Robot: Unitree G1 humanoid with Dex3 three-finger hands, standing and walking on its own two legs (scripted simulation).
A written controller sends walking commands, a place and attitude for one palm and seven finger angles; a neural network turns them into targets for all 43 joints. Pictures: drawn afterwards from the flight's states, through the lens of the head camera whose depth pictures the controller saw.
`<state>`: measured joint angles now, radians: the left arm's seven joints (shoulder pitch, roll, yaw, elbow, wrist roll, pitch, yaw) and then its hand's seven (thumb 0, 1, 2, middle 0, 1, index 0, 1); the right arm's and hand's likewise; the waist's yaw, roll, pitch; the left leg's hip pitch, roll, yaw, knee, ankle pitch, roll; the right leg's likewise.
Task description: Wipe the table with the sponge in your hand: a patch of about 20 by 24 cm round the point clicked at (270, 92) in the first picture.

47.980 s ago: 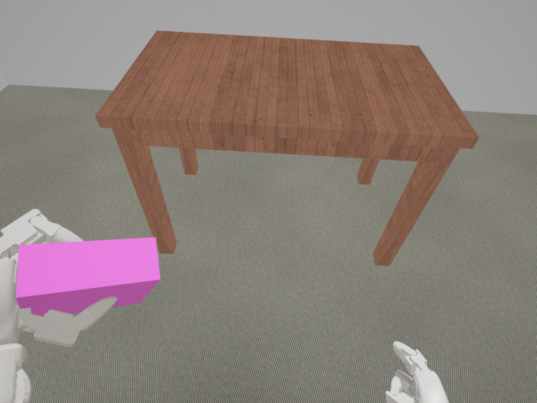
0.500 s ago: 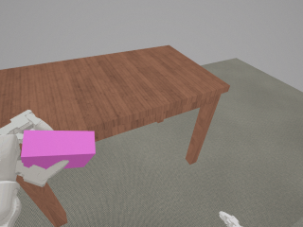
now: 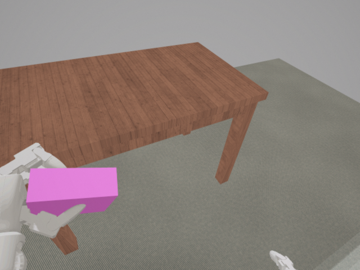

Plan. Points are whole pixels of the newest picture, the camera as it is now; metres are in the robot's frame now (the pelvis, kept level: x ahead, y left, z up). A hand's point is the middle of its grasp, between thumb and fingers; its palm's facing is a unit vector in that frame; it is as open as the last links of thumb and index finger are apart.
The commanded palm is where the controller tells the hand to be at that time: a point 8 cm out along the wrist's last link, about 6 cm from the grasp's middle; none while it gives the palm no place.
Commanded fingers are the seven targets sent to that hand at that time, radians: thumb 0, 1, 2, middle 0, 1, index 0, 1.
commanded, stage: stop stepping back and stand still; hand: left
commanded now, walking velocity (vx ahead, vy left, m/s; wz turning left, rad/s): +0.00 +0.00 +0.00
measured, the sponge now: (86, 192) +0.22 +0.19 +0.13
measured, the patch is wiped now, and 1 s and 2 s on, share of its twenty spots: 1.00 1.00 1.00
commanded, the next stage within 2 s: stand and wait in 0.64 s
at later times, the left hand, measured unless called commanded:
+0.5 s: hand (29, 171) +0.23 +0.28 +0.16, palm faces +0.41 -0.85 -0.32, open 9.3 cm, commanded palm +0.18 +0.32 +0.19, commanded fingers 0.00 0.10 1.30 -1.20 -1.60 -1.20 -1.60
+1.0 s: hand (30, 170) +0.23 +0.28 +0.17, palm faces +0.41 -0.86 -0.32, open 9.3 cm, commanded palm +0.18 +0.32 +0.19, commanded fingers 0.00 0.10 1.30 -1.20 -1.60 -1.20 -1.60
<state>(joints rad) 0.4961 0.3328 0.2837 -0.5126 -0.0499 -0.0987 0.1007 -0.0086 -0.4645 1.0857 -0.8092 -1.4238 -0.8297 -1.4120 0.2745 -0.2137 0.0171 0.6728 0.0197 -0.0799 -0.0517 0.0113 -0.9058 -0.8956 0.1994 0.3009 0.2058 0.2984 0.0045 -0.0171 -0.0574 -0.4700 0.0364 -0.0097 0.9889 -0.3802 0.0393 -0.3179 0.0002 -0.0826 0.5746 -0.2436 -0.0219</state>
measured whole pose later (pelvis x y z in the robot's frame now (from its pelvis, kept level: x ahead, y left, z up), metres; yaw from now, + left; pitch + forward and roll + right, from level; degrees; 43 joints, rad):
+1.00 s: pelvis +0.02 +0.04 +0.01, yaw +0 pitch -1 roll -2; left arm 0.47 0.34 0.29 -0.45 -0.05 -0.11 0.16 -0.01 -0.46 1.08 -0.81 -1.42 -0.83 -1.41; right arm 0.20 -0.20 0.03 0.61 0.01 -0.07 -0.07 0.01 -0.90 -0.90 0.20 0.30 0.21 0.30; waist 0.01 0.00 -0.03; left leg -0.25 0.01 -0.01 0.50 -0.24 0.01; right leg -0.22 -0.02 -0.01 0.41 -0.18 0.03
